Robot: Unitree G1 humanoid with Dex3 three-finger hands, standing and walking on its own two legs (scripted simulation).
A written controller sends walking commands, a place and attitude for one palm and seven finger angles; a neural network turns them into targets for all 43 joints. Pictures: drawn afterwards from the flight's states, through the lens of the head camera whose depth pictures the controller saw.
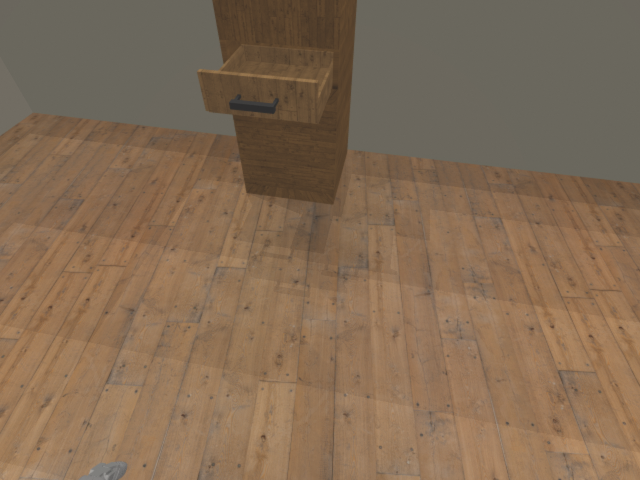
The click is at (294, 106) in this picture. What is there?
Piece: drawer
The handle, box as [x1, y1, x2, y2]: [229, 94, 278, 113]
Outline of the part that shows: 229,104 230,108 232,109 273,113 278,98 275,98 272,103 263,103 240,100 240,95 238,94 234,99 231,99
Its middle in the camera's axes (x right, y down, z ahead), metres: -0.21 -0.43 +1.22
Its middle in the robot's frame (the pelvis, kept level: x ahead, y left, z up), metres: +1.18 +0.27 -0.12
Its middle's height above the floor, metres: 0.65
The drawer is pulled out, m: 0.26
